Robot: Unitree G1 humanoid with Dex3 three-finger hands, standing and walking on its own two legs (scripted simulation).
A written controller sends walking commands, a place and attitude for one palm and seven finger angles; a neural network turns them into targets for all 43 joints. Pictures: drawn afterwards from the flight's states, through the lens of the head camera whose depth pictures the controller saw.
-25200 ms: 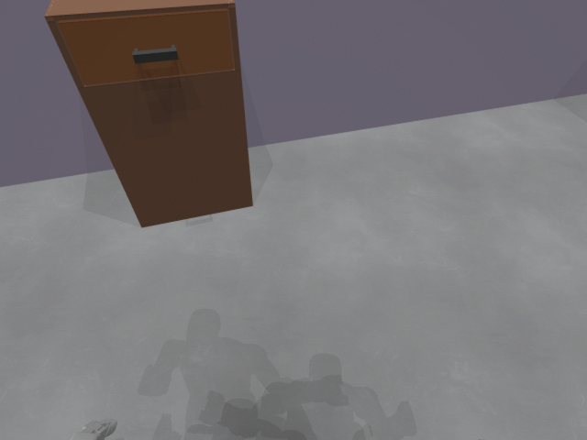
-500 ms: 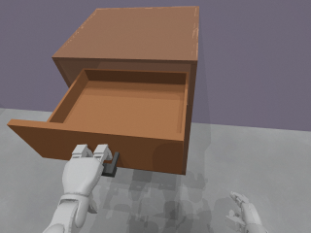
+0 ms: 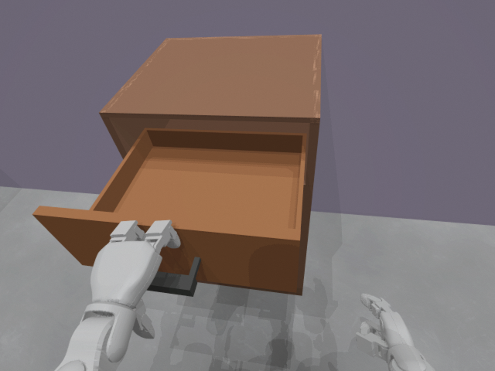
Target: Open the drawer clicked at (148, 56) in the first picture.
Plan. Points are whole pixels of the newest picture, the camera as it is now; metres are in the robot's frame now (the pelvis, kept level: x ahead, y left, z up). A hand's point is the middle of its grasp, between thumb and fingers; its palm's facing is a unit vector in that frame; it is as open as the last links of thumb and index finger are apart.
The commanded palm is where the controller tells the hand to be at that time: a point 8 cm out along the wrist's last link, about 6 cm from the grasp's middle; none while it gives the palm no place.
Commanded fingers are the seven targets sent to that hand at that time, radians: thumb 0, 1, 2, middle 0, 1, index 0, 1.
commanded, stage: lift the hand off the handle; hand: left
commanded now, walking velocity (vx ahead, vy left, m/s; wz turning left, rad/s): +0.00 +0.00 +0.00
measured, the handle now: (163, 270) +0.27 +0.20 +0.01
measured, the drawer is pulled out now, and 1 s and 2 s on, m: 0.29 0.29 0.29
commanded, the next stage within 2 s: draw the hand back to the body in 0.66 s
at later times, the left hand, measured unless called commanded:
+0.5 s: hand (132, 238) +0.24 +0.20 +0.14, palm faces +0.17 -0.11 -0.98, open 13.8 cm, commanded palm +0.19 +0.19 +0.20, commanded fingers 0.00 -0.50 0.30 -0.30 -1.20 -0.30 -1.20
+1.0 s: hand (114, 243) +0.23 +0.21 +0.16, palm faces +0.15 -0.08 -0.98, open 13.8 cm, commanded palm +0.18 +0.21 +0.21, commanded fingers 0.00 -0.50 0.30 -0.30 -1.20 -0.30 -1.20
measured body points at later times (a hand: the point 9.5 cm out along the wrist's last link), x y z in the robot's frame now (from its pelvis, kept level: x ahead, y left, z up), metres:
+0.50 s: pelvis +0.01 +0.00 +0.01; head +0.00 -0.05 +0.45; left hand +0.23 +0.20 +0.20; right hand +0.25 -0.18 -0.08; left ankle -0.02 +0.08 -0.73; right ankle +0.02 -0.07 -0.73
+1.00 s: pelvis +0.00 +0.00 +0.01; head -0.01 -0.06 +0.46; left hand +0.21 +0.22 +0.21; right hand +0.23 -0.19 -0.09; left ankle -0.02 +0.08 -0.73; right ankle +0.02 -0.07 -0.73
